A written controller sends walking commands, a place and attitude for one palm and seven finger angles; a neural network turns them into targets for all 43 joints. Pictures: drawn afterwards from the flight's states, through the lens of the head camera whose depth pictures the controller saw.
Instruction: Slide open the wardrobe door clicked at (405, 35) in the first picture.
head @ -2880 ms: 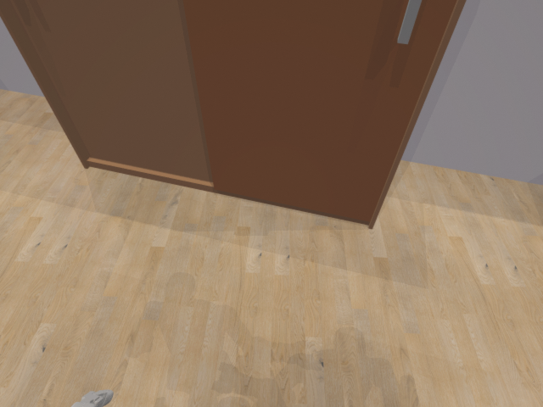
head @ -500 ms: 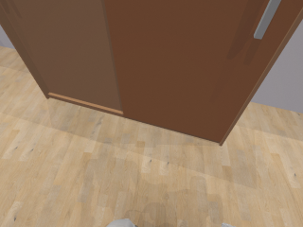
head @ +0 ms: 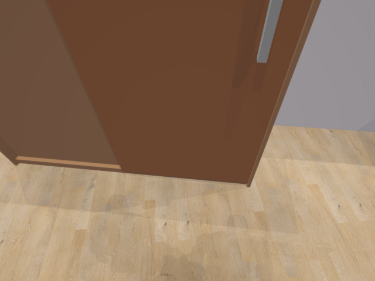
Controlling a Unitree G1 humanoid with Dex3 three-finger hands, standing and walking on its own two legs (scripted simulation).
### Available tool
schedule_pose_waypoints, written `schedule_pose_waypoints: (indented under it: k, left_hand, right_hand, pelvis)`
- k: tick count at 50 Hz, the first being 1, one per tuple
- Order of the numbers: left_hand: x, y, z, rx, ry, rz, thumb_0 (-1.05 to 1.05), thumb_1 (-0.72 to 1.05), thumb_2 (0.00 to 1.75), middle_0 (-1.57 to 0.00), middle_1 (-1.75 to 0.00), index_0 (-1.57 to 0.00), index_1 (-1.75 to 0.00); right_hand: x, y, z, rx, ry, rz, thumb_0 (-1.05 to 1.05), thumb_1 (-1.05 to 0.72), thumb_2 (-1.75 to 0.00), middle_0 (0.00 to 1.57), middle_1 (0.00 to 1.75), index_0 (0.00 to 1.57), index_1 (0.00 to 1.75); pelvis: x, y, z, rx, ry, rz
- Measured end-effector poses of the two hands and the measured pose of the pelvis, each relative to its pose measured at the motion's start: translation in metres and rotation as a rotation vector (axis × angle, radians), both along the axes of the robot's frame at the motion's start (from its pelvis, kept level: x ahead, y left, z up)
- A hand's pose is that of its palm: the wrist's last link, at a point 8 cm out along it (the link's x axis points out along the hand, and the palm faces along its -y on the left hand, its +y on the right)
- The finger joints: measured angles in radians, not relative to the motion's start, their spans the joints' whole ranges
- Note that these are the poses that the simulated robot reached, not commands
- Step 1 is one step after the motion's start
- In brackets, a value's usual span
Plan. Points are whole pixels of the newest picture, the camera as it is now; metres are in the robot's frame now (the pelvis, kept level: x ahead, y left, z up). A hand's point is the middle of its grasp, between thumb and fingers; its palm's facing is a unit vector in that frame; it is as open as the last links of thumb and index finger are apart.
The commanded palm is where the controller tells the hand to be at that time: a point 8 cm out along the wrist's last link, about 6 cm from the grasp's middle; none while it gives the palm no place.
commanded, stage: take the last steps up to it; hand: right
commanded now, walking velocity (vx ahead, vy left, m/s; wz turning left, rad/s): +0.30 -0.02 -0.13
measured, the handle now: (274, 1) +0.74 -0.19 +0.25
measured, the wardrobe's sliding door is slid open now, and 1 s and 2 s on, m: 0.00 0.00 0.00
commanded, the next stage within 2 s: come to a stop and stand still in 0.72 s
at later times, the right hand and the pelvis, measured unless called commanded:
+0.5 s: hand out of the picture -0.01 -0.12 -0.17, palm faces +0.21 +0.97 -0.13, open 7.4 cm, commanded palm none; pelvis +0.11 +0.00 +0.00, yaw -6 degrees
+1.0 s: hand (272, 222) +0.31 -0.21 -0.17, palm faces +0.07 +0.97 -0.24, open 7.4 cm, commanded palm none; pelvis +0.24 -0.03 -0.01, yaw -4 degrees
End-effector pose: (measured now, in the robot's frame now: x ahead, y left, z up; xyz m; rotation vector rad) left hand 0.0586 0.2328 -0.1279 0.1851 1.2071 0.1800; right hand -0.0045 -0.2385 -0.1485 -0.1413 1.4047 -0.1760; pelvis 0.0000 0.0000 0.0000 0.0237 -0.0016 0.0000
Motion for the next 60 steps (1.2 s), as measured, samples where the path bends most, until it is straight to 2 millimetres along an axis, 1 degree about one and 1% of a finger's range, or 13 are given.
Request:
schedule_pose_waypoints:
  k: [9, 13, 18, 22, 26, 29, 33, 39, 43, 47, 50, 54, 60]
  left_hand:
    - [-0.029, 0.023, -0.032, -0.068, 0.158, 0.018, 0.00, 0.91, 0.90, -0.20, -0.30, -0.20, -0.30]
    - [-0.017, 0.028, -0.028, -0.086, 0.201, -0.005, 0.00, 0.91, 0.90, -0.20, -0.30, -0.19, -0.30]
    - [0.027, 0.024, -0.019, -0.086, 0.153, -0.019, 0.00, 0.91, 0.90, -0.20, -0.30, -0.19, -0.30]
    - [0.075, 0.008, -0.017, -0.080, 0.125, -0.065, 0.00, 0.91, 0.90, -0.20, -0.29, -0.19, -0.30]
    - [0.134, -0.017, -0.018, -0.060, 0.076, -0.126, 0.00, 0.92, 0.90, -0.20, -0.29, -0.19, -0.30]
    - [0.176, -0.037, -0.025, -0.034, 0.001, -0.150, 0.00, 0.92, 0.90, -0.20, -0.29, -0.19, -0.30]
    - [0.196, -0.056, -0.019, -0.038, -0.048, -0.111, 0.00, 0.91, 0.90, -0.20, -0.29, -0.19, -0.30]
    - [0.200, -0.054, -0.011, -0.025, -0.021, -0.056, -0.02, 0.95, 0.90, -0.20, -0.30, -0.20, -0.30]
    - [0.192, -0.054, -0.020, -0.054, 0.056, -0.035, -0.01, 0.93, 0.90, -0.20, -0.30, -0.20, -0.30]
    - [0.186, -0.052, -0.036, -0.093, 0.134, -0.007, -0.01, 0.92, 0.90, -0.20, -0.30, -0.20, -0.30]
    - [0.185, -0.053, -0.041, -0.117, 0.181, 0.022, 0.00, 0.92, 0.90, -0.20, -0.30, -0.19, -0.30]
    - [0.187, -0.054, -0.037, -0.113, 0.226, 0.032, 0.00, 0.91, 0.90, -0.20, -0.30, -0.19, -0.30]
    - [0.199, -0.054, -0.028, -0.058, 0.225, 0.003, 0.00, 0.91, 0.90, -0.20, -0.30, -0.19, -0.30]
  right_hand:
    - [0.020, 0.034, 0.003, -0.021, -0.074, -0.025, 0.01, -0.91, -0.90, 0.20, 0.30, 0.20, 0.30]
    - [0.010, 0.051, 0.010, -0.010, -0.063, -0.083, 0.00, -0.91, -0.90, 0.20, 0.30, 0.20, 0.30]
    - [-0.008, 0.068, 0.013, 0.036, 0.048, -0.122, 0.00, -0.91, -0.89, 0.20, 0.30, 0.20, 0.30]
    - [-0.016, 0.072, 0.011, 0.074, 0.128, -0.168, 0.01, -0.91, -0.89, 0.20, 0.30, 0.20, 0.30]
    - [-0.014, 0.061, 0.003, 0.103, 0.200, -0.217, 0.01, -0.91, -0.89, 0.20, 0.30, 0.20, 0.30]
    - [-0.003, 0.042, -0.011, 0.119, 0.248, -0.223, 0.01, -0.91, -0.89, 0.20, 0.30, 0.20, 0.30]
    - [0.046, 0.007, -0.017, 0.090, 0.216, -0.164, 0.01, -0.91, -0.89, 0.20, 0.30, 0.20, 0.30]
    - [0.164, -0.037, -0.004, 0.009, -0.014, -0.087, 0.01, -0.91, -0.90, 0.20, 0.30, 0.20, 0.30]
    - [0.234, -0.044, 0.009, -0.030, -0.144, -0.045, 0.01, -0.91, -0.90, 0.19, 0.30, 0.20, 0.30]
    - [0.285, -0.036, 0.011, -0.059, -0.225, -0.003, 0.00, -0.91, -0.90, 0.19, 0.30, 0.20, 0.30]
    - [0.306, -0.023, 0.013, -0.050, -0.225, 0.023, 0.00, -0.91, -0.90, 0.19, 0.30, 0.20, 0.30]
    - [0.320, -0.014, 0.012, -0.029, -0.221, 0.014, 0.00, -0.92, -0.90, 0.20, 0.30, 0.20, 0.30]
    - [0.310, -0.029, 0.007, -0.023, -0.207, -0.026, 0.00, -0.92, -0.89, 0.20, 0.30, 0.20, 0.30]
  pelvis:
    - [0.024, 0.026, -0.011, -0.028, -0.021, -0.043]
    - [0.042, 0.030, -0.003, -0.032, -0.024, -0.052]
    - [0.067, 0.026, 0.002, -0.033, -0.018, -0.075]
    - [0.089, 0.013, 0.001, -0.028, -0.012, -0.094]
    - [0.116, -0.008, -0.008, -0.016, -0.008, -0.107]
    - [0.138, -0.027, -0.023, -0.007, -0.010, -0.098]
    - [0.156, -0.039, -0.020, -0.022, -0.023, -0.066]
    - [0.185, -0.046, -0.006, -0.042, -0.011, -0.063]
    - [0.207, -0.045, -0.005, -0.054, -0.009, -0.067]
    - [0.230, -0.035, -0.012, -0.076, -0.019, -0.064]
    - [0.243, -0.031, -0.011, -0.052, -0.020, -0.067]
    - [0.250, -0.030, -0.008, -0.039, -0.005, -0.078]
    - [0.238, -0.042, -0.007, -0.031, -0.001, -0.087]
